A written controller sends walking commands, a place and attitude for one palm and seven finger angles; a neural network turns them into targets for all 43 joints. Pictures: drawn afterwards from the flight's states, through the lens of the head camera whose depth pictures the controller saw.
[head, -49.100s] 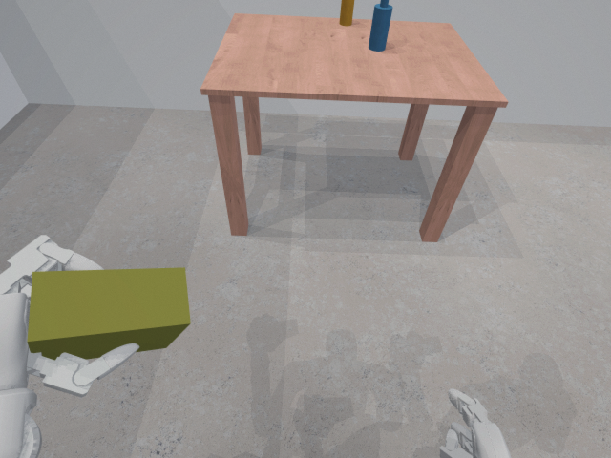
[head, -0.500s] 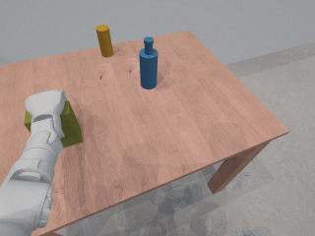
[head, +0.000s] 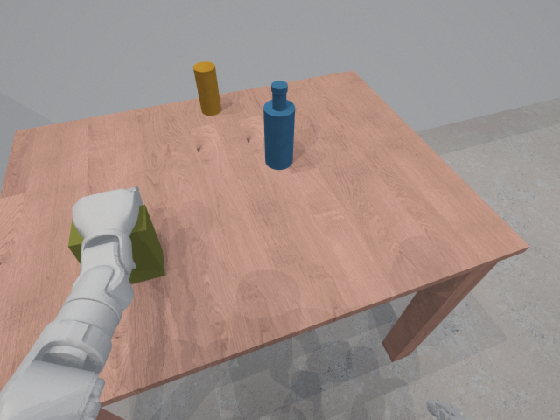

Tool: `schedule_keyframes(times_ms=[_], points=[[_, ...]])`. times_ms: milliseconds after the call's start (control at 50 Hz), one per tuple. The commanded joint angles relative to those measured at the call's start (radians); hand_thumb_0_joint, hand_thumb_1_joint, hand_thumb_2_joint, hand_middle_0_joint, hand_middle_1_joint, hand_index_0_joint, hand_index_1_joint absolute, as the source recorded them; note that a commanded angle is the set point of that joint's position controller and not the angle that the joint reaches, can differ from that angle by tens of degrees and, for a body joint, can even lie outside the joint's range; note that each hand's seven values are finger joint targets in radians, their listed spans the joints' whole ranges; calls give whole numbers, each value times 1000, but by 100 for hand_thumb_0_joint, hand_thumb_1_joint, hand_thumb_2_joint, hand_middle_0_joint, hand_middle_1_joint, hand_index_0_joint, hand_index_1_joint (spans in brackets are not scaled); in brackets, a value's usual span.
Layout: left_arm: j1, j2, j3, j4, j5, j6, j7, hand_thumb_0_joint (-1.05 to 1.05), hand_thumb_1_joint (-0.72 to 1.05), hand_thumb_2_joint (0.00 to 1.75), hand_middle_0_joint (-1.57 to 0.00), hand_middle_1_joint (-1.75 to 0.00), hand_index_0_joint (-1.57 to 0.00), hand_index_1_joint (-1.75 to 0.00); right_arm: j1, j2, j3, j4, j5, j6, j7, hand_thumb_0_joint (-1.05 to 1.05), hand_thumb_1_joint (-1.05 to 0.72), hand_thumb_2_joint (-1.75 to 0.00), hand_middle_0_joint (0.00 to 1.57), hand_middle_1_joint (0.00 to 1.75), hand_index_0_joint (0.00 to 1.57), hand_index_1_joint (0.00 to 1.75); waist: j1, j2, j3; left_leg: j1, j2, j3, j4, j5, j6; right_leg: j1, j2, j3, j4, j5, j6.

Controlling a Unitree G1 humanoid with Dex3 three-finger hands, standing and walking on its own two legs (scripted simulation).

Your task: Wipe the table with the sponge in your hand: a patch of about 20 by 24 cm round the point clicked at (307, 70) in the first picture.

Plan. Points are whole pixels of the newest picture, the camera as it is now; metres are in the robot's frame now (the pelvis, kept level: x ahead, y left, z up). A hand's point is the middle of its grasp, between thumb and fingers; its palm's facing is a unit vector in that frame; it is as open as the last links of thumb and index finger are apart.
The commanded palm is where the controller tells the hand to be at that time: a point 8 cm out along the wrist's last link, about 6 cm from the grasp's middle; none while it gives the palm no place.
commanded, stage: wipe back along the first lane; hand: left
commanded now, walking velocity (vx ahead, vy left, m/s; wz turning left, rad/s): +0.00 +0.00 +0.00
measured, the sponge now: (125, 256) +0.37 +0.29 -0.02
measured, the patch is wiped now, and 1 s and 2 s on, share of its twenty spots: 0.95 1.00 1.00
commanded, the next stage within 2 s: lift the sponge slowly off the table in 1.14 s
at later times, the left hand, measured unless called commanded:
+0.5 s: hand (124, 262) +0.33 +0.26 +0.03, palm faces -0.02 -0.03 -1.00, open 10.2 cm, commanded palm +0.28 +0.24 +0.06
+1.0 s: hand (127, 297) +0.27 +0.24 +0.03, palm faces +0.01 -0.06 -1.00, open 10.2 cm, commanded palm +0.23 +0.22 +0.06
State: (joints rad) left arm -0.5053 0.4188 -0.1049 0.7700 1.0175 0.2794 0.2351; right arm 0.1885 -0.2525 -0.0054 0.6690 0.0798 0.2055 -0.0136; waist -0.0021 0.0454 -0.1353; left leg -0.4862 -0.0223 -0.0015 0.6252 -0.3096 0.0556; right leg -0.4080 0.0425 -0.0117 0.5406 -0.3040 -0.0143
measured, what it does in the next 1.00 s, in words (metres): stands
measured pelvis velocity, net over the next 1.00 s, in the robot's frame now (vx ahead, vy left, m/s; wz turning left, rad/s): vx -0.01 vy -0.01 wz -0.01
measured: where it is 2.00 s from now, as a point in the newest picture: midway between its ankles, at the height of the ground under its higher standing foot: outside the picture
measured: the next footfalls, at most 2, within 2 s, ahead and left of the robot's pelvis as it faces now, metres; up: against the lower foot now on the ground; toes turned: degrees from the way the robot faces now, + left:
none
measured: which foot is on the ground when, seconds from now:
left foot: down 0.00-1.00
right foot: down 0.00-1.00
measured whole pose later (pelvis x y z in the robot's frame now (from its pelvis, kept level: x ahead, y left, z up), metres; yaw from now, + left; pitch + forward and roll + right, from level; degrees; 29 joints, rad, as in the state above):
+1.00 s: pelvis -0.01 -0.01 +0.01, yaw -1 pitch +3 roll -1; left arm -0.04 0.33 -0.20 0.26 1.00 0.41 0.24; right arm 0.07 -0.25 0.01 0.62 0.08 0.18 -0.01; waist 0.06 0.07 -0.11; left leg -0.32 -0.02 0.01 0.56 -0.29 0.04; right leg -0.27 0.05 0.00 0.52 -0.30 -0.03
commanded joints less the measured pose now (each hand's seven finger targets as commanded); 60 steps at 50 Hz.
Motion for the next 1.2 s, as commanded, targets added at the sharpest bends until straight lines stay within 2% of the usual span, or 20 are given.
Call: schedule_keyframes(times_ms=[0,180,260,280,360,400,460,480,520,580,620,720,780,860,880,920,1020,1080,1120,1180], points=[[-153,85,-8,-101,-6,10,-25,0,10,130,-120,-160,-120,-160,-80,-150,-46,-129,-2,-30,-8,0,-90,-90,20,30,20,30,4,-31,-200,213,17,-49,-59,330,-11,32,19,-19,-44,281,-62],[-2,41,-22,-196,-24,50,-24,0,10,130,-120,-160,-120,-160,-133,-145,-42,-156,1,-35,-5,0,-90,-90,20,30,20,30,27,-61,-204,216,11,-48,-61,364,-12,89,17,-15,-38,339,-64],[15,10,-56,-236,-29,76,-30,0,10,130,-120,-160,-120,-160,-153,-139,-36,-162,3,-37,-5,0,-90,-90,20,30,20,30,23,-55,-160,217,7,-41,-71,323,-10,83,16,-13,-50,317,-63],[17,45,-23,-247,-30,79,-30,0,10,130,-120,-160,-120,-160,-158,-144,-36,-162,3,-37,-7,0,-90,-90,20,30,20,30,29,-64,-168,217,7,-44,-75,324,-10,99,17,-9,-51,322,-66],[74,17,-47,-286,-32,90,-38,0,10,130,-120,-160,-120,-160,-178,-138,-30,-173,4,-43,-10,0,-90,-90,20,30,20,30,32,-77,-154,215,1,-36,-76,325,-10,116,15,-4,-50,347,-61],[117,31,-24,-312,-36,92,-38,0,10,130,-120,-160,-120,-160,-187,-137,-29,-178,5,-46,-8,0,-90,-90,20,30,20,30,47,-61,-161,224,-1,-38,-77,342,-11,132,13,-5,-49,363,-64],[176,-15,-57,-354,-46,94,-41,0,10,130,-120,-160,-120,-160,-200,-130,-29,-188,4,-54,-4,0,-90,-90,20,30,20,30,45,-76,-149,228,0,-33,-77,341,-9,135,14,-1,-52,378,-61],[190,29,-10,-362,-46,93,-37,0,10,130,-120,-160,-120,-160,-206,-137,-31,-184,3,-54,-3,0,-90,-90,20,30,20,30,53,-71,-157,228,2,-37,-78,348,-11,144,15,6,-51,382,-64],[203,-10,-48,-384,-47,99,-37,0,10,130,-120,-160,-120,-160,-218,-130,-26,-192,5,-56,-4,0,-90,-90,20,30,20,30,46,-87,-123,219,0,-33,-85,321,-10,134,14,5,-55,364,-61],[232,-1,-32,-417,-47,111,-32,0,10,130,-120,-160,-120,-160,-233,-130,-28,-192,3,-58,-4,0,-90,-90,20,30,20,30,59,-62,-124,227,0,-36,-93,319,-13,139,16,8,-57,349,-65],[262,-36,-63,-439,-50,116,-31,0,10,130,-120,-160,-120,-160,-240,-124,-27,-197,3,-62,-1,0,-90,-90,20,30,20,30,57,-71,-137,238,0,-35,-88,338,-13,147,14,5,-50,371,-64],[310,-46,-69,-486,-60,132,-29,0,10,130,-120,-160,-120,-160,-263,-121,-26,-198,3,-63,0,0,-90,-90,20,30,20,30,59,-100,-111,234,-1,-33,-95,313,-12,153,13,14,-58,367,-61],[357,-16,-37,-514,-69,141,-27,0,10,130,-120,-160,-120,-160,-280,-125,-23,-201,3,-63,-1,0,-90,-90,20,30,20,30,73,-94,-107,230,-2,-34,-110,291,-13,169,14,23,-66,349,-64],[414,-44,-66,-540,-67,144,-28,0,10,130,-120,-160,-120,-160,-294,-115,-20,-206,4,-70,0,0,-90,-90,20,30,20,30,77,-91,-94,238,-7,-28,-108,298,-12,177,12,31,-68,366,-62],[433,-18,-37,-561,-70,144,-29,0,10,130,-120,-160,-120,-160,-297,-120,-21,-208,2,-70,3,0,-90,-90,20,30,20,30,84,-91,-102,235,-5,-34,-115,291,-13,188,13,33,-68,359,-65],[406,-49,-73,-569,-66,149,-31,0,10,130,-120,-160,-120,-160,-305,-114,-19,-208,2,-69,1,0,-90,-90,20,30,20,30,72,-100,-74,235,-7,-28,-116,272,-11,171,13,34,-76,337,-61],[447,-34,-61,-603,-73,153,-34,0,10,130,-120,-160,-120,-160,-322,-111,-15,-214,3,-73,-1,0,-90,-90,20,30,20,30,82,-101,-50,230,-8,-31,-132,231,-9,173,14,40,-90,282,-60],[443,10,-17,-612,-65,153,-34,0,10,130,-120,-160,-120,-160,-328,-117,-18,-205,1,-75,-6,0,-90,-90,20,30,20,30,90,-83,-54,237,-9,-32,-139,213,-11,173,16,55,-100,247,-64],[456,-47,-77,-626,-66,154,-42,0,10,130,-120,-160,-120,-160,-332,-108,-13,-215,3,-80,-4,0,-90,-90,20,30,20,30,85,-83,-56,248,-10,-31,-137,227,-8,174,15,48,-96,262,-63],[490,-3,-26,-622,-64,143,-39,0,10,130,-120,-160,-120,-160,-331,-114,-16,-205,-2,-84,-3,0,-90,-90,20,30,20,30,95,-90,-60,242,-12,-30,-135,232,-10,187,16,66,-97,290,-66]])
